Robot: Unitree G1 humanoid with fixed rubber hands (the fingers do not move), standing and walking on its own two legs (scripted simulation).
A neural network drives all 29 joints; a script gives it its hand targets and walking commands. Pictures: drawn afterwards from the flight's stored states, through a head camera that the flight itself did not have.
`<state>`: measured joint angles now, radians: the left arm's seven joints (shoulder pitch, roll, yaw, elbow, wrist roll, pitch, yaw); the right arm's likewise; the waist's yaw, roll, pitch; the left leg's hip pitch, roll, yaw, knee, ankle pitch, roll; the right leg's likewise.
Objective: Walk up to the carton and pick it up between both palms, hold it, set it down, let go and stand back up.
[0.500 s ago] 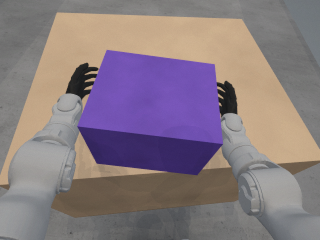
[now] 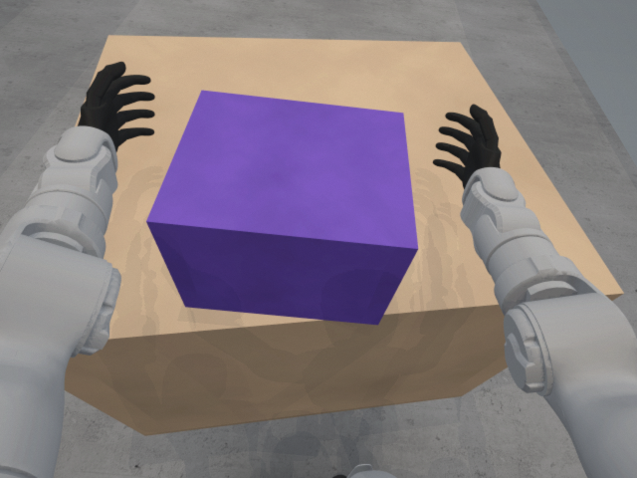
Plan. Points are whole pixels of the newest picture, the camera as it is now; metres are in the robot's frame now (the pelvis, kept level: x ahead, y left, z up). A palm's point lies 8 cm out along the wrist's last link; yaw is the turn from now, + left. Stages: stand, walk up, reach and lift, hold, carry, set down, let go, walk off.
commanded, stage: set down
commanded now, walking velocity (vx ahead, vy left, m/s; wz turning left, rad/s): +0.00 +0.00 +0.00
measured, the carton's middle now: (292, 211) +0.46 -0.01 +0.05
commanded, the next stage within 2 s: none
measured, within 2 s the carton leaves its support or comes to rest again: neither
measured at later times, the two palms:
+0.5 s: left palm (59, 76) +0.51 +0.23 +0.22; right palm (504, 128) +0.44 -0.24 +0.20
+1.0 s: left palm (55, 163) +0.45 +0.24 +0.16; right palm (489, 198) +0.38 -0.22 +0.15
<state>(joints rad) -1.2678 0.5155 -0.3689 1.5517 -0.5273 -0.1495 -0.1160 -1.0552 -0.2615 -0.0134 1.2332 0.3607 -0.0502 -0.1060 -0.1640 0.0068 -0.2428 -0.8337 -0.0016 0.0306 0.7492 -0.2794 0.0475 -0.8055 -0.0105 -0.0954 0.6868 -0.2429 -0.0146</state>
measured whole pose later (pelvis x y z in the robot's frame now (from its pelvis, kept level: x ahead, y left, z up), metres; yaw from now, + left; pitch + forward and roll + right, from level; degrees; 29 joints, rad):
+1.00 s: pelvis +0.02 +0.00 +0.04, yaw -2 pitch +3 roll -2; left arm -0.75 0.53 -0.02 0.90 -0.33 0.13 -0.14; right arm -0.56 -0.20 -0.05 0.63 0.31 0.15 -0.20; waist -0.09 -0.03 -0.04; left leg -0.29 0.00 0.06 0.46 -0.22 0.05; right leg -0.25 0.02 -0.06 0.35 -0.15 -0.01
